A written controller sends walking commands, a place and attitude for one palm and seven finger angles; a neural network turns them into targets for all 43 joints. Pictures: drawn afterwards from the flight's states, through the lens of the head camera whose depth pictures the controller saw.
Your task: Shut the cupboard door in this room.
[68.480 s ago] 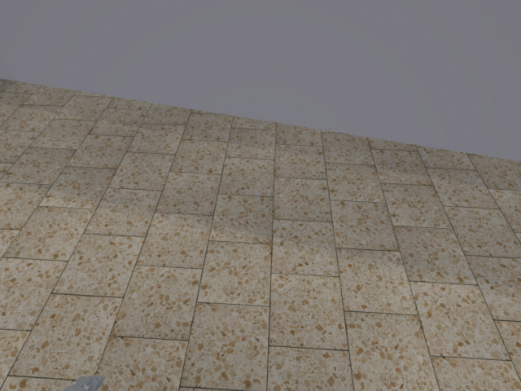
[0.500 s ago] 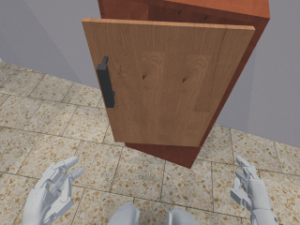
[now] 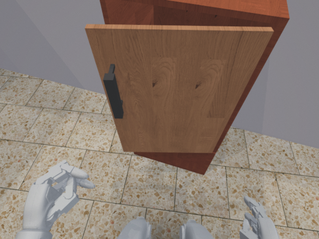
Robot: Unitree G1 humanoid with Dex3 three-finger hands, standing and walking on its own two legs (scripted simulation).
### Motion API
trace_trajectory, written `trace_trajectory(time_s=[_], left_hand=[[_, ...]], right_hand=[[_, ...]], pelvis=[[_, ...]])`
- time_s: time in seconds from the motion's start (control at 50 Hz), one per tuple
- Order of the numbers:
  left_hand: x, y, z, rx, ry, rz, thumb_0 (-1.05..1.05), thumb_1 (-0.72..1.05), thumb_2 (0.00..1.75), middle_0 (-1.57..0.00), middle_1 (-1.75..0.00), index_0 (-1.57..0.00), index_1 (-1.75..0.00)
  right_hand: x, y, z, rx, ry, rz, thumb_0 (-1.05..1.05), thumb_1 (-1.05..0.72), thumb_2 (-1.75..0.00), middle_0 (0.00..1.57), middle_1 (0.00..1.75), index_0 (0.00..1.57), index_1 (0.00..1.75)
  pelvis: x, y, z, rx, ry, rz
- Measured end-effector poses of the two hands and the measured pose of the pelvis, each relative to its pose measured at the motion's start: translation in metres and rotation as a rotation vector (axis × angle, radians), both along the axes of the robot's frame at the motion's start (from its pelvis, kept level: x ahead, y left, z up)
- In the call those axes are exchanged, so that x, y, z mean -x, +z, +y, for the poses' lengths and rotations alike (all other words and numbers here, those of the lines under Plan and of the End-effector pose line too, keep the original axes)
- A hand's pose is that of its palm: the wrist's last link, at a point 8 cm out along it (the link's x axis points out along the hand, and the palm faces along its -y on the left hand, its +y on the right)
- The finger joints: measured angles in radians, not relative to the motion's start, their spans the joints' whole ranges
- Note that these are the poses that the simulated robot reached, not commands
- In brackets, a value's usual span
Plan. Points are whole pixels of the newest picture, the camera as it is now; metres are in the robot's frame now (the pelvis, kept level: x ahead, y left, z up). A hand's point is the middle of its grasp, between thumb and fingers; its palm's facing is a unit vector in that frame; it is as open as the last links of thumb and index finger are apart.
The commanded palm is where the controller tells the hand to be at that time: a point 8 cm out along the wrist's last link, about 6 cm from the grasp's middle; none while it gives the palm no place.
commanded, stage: raise the hand and make a fist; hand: left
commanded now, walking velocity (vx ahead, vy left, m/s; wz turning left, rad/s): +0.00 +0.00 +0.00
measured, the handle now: (115, 92) +0.48 +0.16 +0.08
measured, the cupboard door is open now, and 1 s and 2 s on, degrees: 17 17 17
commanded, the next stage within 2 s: bring the fist close to the handle in 0.98 s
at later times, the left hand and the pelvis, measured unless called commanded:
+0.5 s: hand (63, 177) +0.23 +0.22 +0.08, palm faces +0.07 -1.00 -0.02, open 3.1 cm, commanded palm +0.21 +0.27 +0.08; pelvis +0.01 +0.03 +0.02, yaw +0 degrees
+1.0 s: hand (72, 172) +0.24 +0.20 +0.08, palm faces +0.07 -1.00 -0.03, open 3.1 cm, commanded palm +0.22 +0.25 +0.08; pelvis +0.02 +0.01 +0.02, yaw +0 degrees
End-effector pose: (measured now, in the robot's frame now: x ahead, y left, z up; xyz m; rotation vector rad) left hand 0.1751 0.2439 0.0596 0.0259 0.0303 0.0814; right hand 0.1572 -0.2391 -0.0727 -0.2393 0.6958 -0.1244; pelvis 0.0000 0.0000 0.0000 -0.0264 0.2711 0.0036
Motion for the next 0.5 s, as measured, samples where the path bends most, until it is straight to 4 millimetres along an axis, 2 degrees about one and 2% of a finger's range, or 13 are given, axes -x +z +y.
trace_trajectory(time_s=[0.12,0.32,0.4,0.5], left_hand=[[-0.006,0.0,0.007,0.01,-0.02,-0.009,0.02,0.9,0.9,-1.0,-1.17,-0.99,-1.17],[-0.02,0.013,0.021,0.005,-0.014,-0.022,0.02,0.9,0.9,-1.18,-1.37,-1.18,-1.37],[-0.025,0.015,0.025,0.004,-0.015,-0.017,0.02,0.9,0.9,-1.24,-1.43,-1.23,-1.43],[-0.032,0.018,0.029,0.001,-0.011,-0.022,0.02,0.9,0.9,-1.28,-1.48,-1.27,-1.48]], right_hand=[[-0.011,0.013,0.008,0.035,0.012,-0.031,0.01,-0.9,-0.9,0.2,0.3,0.2,0.29],[-0.037,0.032,0.044,0.001,0.079,-0.085,0.01,-0.9,-0.9,0.2,0.3,0.2,0.3],[-0.04,0.033,0.053,-0.01,0.098,-0.08,0.01,-0.9,-0.9,0.2,0.3,0.2,0.3],[-0.039,0.032,0.055,-0.011,0.101,-0.057,0.01,-0.9,-0.9,0.2,0.3,0.2,0.3]], pelvis=[[-0.001,0.002,0.011,0.015,0.003,-0.006],[-0.008,0.011,0.025,0.032,0.011,-0.02],[-0.01,0.013,0.028,0.034,0.012,-0.023],[-0.013,0.015,0.03,0.037,0.015,-0.026]])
